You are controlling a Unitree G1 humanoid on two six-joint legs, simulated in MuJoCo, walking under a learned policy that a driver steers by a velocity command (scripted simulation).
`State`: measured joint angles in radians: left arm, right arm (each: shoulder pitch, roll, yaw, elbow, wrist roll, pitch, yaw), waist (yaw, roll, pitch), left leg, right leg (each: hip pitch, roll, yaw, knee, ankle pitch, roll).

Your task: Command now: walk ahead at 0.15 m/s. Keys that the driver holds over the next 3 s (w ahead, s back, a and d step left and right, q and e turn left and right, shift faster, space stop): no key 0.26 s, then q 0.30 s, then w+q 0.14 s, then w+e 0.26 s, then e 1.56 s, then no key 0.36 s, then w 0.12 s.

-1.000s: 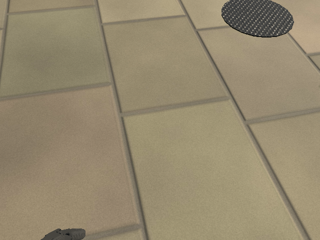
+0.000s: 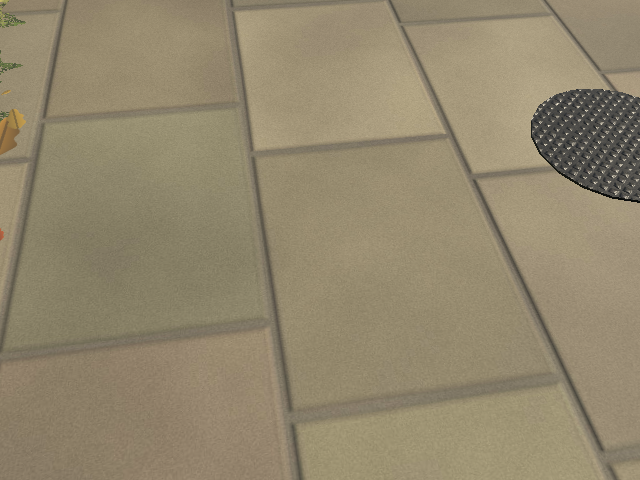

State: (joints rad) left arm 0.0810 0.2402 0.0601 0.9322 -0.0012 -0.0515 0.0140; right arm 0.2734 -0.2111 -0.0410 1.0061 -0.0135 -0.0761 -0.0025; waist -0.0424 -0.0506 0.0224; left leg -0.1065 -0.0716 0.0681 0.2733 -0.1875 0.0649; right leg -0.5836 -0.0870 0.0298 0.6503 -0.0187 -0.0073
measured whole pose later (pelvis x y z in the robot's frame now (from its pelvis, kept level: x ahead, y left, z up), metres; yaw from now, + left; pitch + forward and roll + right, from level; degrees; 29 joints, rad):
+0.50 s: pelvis +0.05 -0.02 -0.02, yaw +6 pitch +1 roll -1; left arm 0.05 0.24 0.08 0.95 0.01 0.00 0.08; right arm 0.20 -0.26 -0.06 0.98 0.01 0.04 -0.04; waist -0.03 0.00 0.05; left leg -0.34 -0.01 0.01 0.91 -0.57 0.00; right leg -0.39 -0.04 -0.12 0.54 -0.16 -0.02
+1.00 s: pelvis +0.10 +0.05 +0.01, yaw +10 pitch +1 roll -3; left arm 0.14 0.31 0.11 0.99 -0.03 -0.05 0.00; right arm 0.41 -0.22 -0.05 0.97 -0.02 -0.08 -0.03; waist -0.03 -0.03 -0.04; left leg 0.06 0.00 0.03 0.17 -0.24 0.06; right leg -0.69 -0.03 0.07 0.84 0.04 0.00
